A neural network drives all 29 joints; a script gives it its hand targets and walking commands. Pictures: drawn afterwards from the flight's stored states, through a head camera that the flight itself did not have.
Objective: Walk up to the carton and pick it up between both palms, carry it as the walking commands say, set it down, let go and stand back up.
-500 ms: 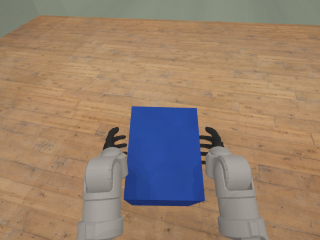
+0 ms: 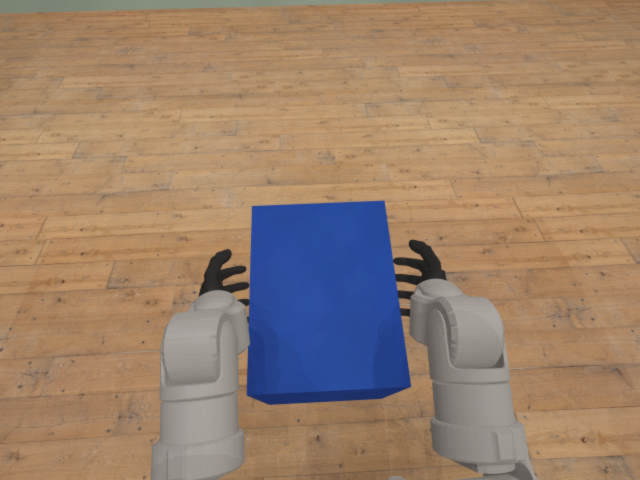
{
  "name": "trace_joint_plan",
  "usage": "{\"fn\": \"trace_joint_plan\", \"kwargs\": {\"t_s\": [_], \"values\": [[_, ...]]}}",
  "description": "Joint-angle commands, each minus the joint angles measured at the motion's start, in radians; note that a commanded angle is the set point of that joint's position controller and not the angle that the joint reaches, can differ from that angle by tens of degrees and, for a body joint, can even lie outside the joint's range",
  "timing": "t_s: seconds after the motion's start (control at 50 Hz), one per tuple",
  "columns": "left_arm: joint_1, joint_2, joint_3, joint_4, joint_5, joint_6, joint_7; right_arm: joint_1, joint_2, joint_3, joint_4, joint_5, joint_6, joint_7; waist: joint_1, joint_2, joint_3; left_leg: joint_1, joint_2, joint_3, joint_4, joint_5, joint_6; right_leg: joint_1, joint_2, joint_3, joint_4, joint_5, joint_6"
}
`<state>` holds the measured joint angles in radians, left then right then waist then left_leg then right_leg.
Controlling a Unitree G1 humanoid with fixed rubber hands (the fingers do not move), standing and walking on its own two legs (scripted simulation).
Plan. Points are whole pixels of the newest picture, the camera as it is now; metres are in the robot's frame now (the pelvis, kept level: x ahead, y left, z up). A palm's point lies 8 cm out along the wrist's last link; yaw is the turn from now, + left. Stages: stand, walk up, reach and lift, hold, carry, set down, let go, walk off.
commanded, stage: carry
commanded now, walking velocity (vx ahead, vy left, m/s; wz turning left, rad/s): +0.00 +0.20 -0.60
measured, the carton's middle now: (322, 310) +0.36 +0.02 -0.03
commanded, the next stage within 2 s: none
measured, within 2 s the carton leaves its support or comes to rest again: neither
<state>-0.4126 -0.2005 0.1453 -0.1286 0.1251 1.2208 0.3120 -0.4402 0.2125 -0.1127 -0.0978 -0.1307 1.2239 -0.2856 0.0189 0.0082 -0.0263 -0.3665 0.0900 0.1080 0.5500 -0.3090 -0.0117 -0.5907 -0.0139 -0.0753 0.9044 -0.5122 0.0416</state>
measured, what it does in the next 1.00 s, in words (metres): steps to the left, turning right: right foot, then left foot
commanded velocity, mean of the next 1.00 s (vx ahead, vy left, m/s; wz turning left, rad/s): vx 0.00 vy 0.20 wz -0.60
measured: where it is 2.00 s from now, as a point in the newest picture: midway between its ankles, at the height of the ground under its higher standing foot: outside the picture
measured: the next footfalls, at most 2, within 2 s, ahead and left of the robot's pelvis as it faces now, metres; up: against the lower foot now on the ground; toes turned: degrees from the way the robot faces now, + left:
right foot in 0.10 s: +0.05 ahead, -0.07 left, +0.00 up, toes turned -11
left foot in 0.44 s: +0.08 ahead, +0.24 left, +0.00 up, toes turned -12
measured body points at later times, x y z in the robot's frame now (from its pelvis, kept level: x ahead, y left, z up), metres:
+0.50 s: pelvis +0.00 +0.12 -0.01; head +0.05 +0.12 +0.44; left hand +0.35 +0.15 +0.05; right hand +0.28 -0.10 +0.06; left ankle +0.04 +0.24 -0.74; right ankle +0.00 -0.04 -0.71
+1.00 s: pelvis +0.01 +0.21 +0.00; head +0.05 +0.17 +0.45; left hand +0.35 +0.12 +0.06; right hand +0.20 -0.08 +0.05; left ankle +0.11 +0.35 -0.69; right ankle -0.03 +0.08 -0.73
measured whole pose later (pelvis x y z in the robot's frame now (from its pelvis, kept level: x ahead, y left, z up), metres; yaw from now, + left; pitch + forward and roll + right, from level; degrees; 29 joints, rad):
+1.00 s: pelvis +0.01 +0.21 +0.00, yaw -33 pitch +6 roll +2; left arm -0.46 -0.22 0.16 -0.06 0.17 1.21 0.27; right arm -0.42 0.20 -0.13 -0.13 -0.06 1.22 -0.38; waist -0.05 -0.01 0.02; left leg -0.53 0.07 0.01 0.87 -0.41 -0.08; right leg -0.44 -0.06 0.03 0.56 -0.21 0.02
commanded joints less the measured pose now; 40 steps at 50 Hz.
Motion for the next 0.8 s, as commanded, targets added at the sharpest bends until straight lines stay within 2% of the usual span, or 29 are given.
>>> {"fn": "trace_joint_plan", "kwargs": {"t_s": [0.0,0.04,0.06,0.08,0.1,0.12,0.16,0.2,0.24,0.28,0.3,0.32,0.36,0.38,0.4,0.42,0.44,0.46,0.48,0.52,0.56,0.62,0.66,0.68,0.7,0.72,0.74,0.76,0.78], "values": [[-0.509,-1.056,-0.632,-0.028,-0.477,-0.009,-0.384,-0.445,1.012,0.556,-0.073,0.378,-0.031,0.36,-0.026,0.187,-0.409,0.357,0.161,-0.017,-0.014,0.605,0.127,0.059,0.005,-0.055,-0.112,0.077,-0.025],[-0.51,-1.064,-0.624,-0.008,-0.487,0.005,-0.39,-0.439,0.986,0.558,-0.098,0.376,-0.035,0.35,-0.014,0.178,-0.415,0.355,0.142,0.032,0.076,0.564,0.118,0.172,0.009,-0.09,-0.331,0.214,-0.033],[-0.466,-1.043,-0.603,0.042,-0.465,0.012,-0.398,-0.41,0.971,0.563,-0.089,0.361,-0.035,0.345,-0.003,0.11,-0.406,0.264,0.104,0.06,0.172,0.528,0.072,0.288,-0.029,-0.014,-0.492,0.363,-0.045],[-0.441,-1.051,-0.563,0.083,-0.455,0.018,-0.408,-0.434,0.978,0.581,-0.061,0.378,-0.032,0.344,0.014,0.018,-0.398,0.061,0.075,0.032,0.279,0.348,0.024,0.483,-0.155,0.171,-0.549,0.522,-0.068],[-0.365,-1.055,-0.544,0.164,-0.433,0.023,-0.419,-0.448,0.982,0.605,-0.077,0.381,-0.029,0.34,-0.014,-0.235,-0.403,-0.232,-0.049,0.027,0.398,-0.126,-0.035,0.694,-0.435,0.524,-0.439,1.226,-0.17],[-0.308,-1.063,-0.521,0.188,-0.41,0.012,-0.425,-0.506,0.982,0.629,-0.107,0.398,-0.026,0.347,0.002,-0.326,-0.425,-0.328,-0.039,-0.091,0.504,-0.284,-0.024,0.752,-0.441,0.563,-0.369,1.393,-0.27],[-0.368,-1.071,-0.491,0.13,-0.398,-0.005,-0.425,-0.549,1.029,0.661,-0.102,0.446,-0.038,0.351,0.001,-0.225,-0.429,-0.363,-0.017,-0.152,0.614,-0.232,-0.025,0.7,-0.37,0.437,-0.387,1.138,-0.241],[-0.432,-1.073,-0.509,0.068,-0.4,-0.019,-0.416,-0.587,1.039,0.666,-0.139,0.479,-0.044,0.353,-0.002,-0.154,-0.379,-0.323,-0.004,-0.137,0.538,-0.14,-0.053,0.591,-0.301,0.332,-0.41,0.951,-0.198],[-0.434,-1.071,-0.522,0.029,-0.402,-0.023,-0.412,-0.606,1.048,0.657,-0.156,0.491,-0.036,0.349,-0.007,-0.167,-0.374,-0.236,-0.029,-0.104,0.45,-0.078,-0.062,0.475,-0.252,0.268,-0.46,0.716,-0.178],[-0.481,-1.063,-0.541,-0.029,-0.409,-0.027,-0.396,-0.57,1.051,0.633,-0.135,0.495,-0.03,0.35,-0.005,-0.185,-0.393,-0.171,-0.049,-0.082,0.357,-0.07,-0.054,0.423,-0.25,0.276,-0.478,0.57,-0.182],[-0.501,-1.044,-0.555,-0.068,-0.409,-0.029,-0.387,-0.567,1.062,0.646,-0.133,0.499,-0.026,0.35,-0.005,-0.208,-0.403,-0.141,-0.066,-0.076,0.295,-0.057,-0.05,0.427,-0.223,0.272,-0.448,0.626,-0.178],[-0.51,-1.02,-0.553,-0.084,-0.402,-0.023,-0.38,-0.514,1.051,0.616,-0.095,0.485,-0.021,0.353,-0.005,-0.182,-0.435,-0.109,-0.076,-0.076,0.245,-0.038,-0.04,0.417,-0.236,0.267,-0.446,0.58,-0.165],[-0.416,-1.007,-0.533,-0.04,-0.371,-0.015,-0.371,-0.494,1.04,0.621,-0.089,0.491,-0.011,0.358,-0.001,-0.229,-0.444,-0.041,-0.097,-0.062,0.131,-0.051,-0.039,0.402,-0.232,0.292,-0.403,0.609,-0.158],[-0.422,-1.017,-0.536,-0.02,-0.377,-0.012,-0.372,-0.493,1.039,0.614,-0.078,0.487,-0.013,0.36,-0.012,-0.207,-0.458,0.015,-0.093,-0.047,0.02,-0.024,-0.042,0.382,-0.213,0.27,-0.371,0.588,-0.139],[-0.4,-1.026,-0.546,-0.003,-0.376,-0.01,-0.369,-0.486,1.051,0.617,-0.067,0.481,-0.008,0.365,-0.027,-0.158,-0.479,0.152,-0.072,-0.038,-0.148,0.094,-0.026,0.299,-0.173,0.226,-0.3,0.521,-0.101],[-0.452,-1.044,-0.562,-0.011,-0.377,-0.013,-0.37,-0.496,1.053,0.595,-0.051,0.459,-0.012,0.37,-0.029,0.032,-0.487,0.321,0.065,-0.161,-0.241,0.117,0.004,0.155,-0.088,0.176,-0.171,0.321,-0.069],[-0.372,-1.059,-0.576,0.051,-0.364,-0.007,-0.369,-0.452,1.032,0.586,-0.025,0.442,-0.007,0.373,-0.002,0.341,-0.444,0.399,0.318,-0.382,-0.222,0.411,0.094,-0.063,0.06,0.027,0.008,-0.039,0.002],[-0.444,-1.078,-0.606,0.013,-0.385,-0.009,-0.376,-0.473,1.06,0.58,-0.015,0.438,-0.019,0.375,-0.007,0.433,-0.458,0.383,0.376,-0.392,-0.18,0.564,0.203,-0.11,0.019,-0.005,0.138,-0.197,-0.014],[-0.505,-1.065,-0.631,-0.02,-0.405,-0.019,-0.378,-0.448,1.079,0.585,-0.01,0.423,-0.02,0.373,-0.013,0.315,-0.441,0.397,0.32,-0.307,-0.137,0.665,0.207,-0.12,-0.003,0.0,0.218,-0.166,-0.023],[-0.577,-1.068,-0.663,-0.08,-0.474,-0.027,-0.382,-0.429,1.059,0.573,-0.041,0.411,-0.026,0.377,-0.014,0.15,-0.391,0.392,0.225,-0.13,-0.086,0.649,0.16,-0.112,-0.021,-0.02,0.207,-0.033,-0.007],[-0.579,-1.077,-0.664,-0.091,-0.498,-0.024,-0.383,-0.454,1.045,0.544,-0.067,0.391,-0.037,0.369,-0.018,0.131,-0.413,0.384,0.178,-0.021,-0.056,0.562,0.13,-0.034,-0.02,-0.041,0.049,0.019,-0.004],[-0.487,-1.054,-0.634,0.014,-0.497,0.002,-0.402,-0.457,0.997,0.551,-0.11,0.372,-0.05,0.35,-0.016,0.16,-0.43,0.336,0.207,-0.042,-0.061,0.46,0.16,0.102,0.003,-0.063,-0.104,0.052,-0.022],[-0.472,-1.055,-0.604,0.085,-0.48,0.016,-0.412,-0.438,0.981,0.55,-0.049,0.36,-0.039,0.344,-0.005,0.157,-0.403,0.313,0.188,0.008,0.004,0.366,0.158,0.177,-0.001,-0.088,-0.3,0.149,-0.036],[-0.461,-1.05,-0.585,0.095,-0.476,0.019,-0.42,-0.422,0.982,0.557,-0.027,0.363,-0.036,0.345,0.002,0.094,-0.371,0.267,0.153,0.031,0.071,0.361,0.114,0.259,-0.032,-0.053,-0.482,0.275,-0.038],[-0.439,-1.051,-0.545,0.143,-0.449,0.024,-0.427,-0.405,0.995,0.571,0.013,0.373,-0.031,0.348,0.007,0.046,-0.353,0.144,0.114,0.03,0.152,0.32,0.062,0.385,-0.126,0.084,-0.573,0.374,-0.05],[-0.371,-1.023,-0.513,0.182,-0.417,0.024,-0.435,-0.399,1.001,0.587,0.027,0.379,-0.036,0.347,-0.008,-0.171,-0.375,-0.084,0.058,0.035,0.241,0.049,0.001,0.587,-0.342,0.358,-0.559,0.729,-0.101],[-0.331,-1.051,-0.523,0.231,-0.398,0.009,-0.437,-0.459,1.012,0.608,-0.005,0.401,-0.028,0.356,0.006,-0.369,-0.324,-0.32,-0.046,-0.016,0.366,-0.297,-0.045,0.67,-0.47,0.584,-0.489,1.137,-0.254],[-0.35,-1.085,-0.501,0.234,-0.413,0.002,-0.439,-0.512,1.022,0.645,-0.021,0.431,-0.028,0.36,0.003,-0.279,-0.331,-0.36,-0.003,-0.092,0.488,-0.292,-0.04,0.692,-0.461,0.567,-0.435,1.183,-0.276],[-0.38,-1.072,-0.494,0.168,-0.393,-0.009,-0.437,-0.556,1.055,0.654,-0.053,0.452,-0.038,0.366,-0.002,-0.209,-0.36,-0.355,0.0,-0.116,0.538,-0.25,-0.045,0.677,-0.398,0.45,-0.449,1.007,-0.241]]}}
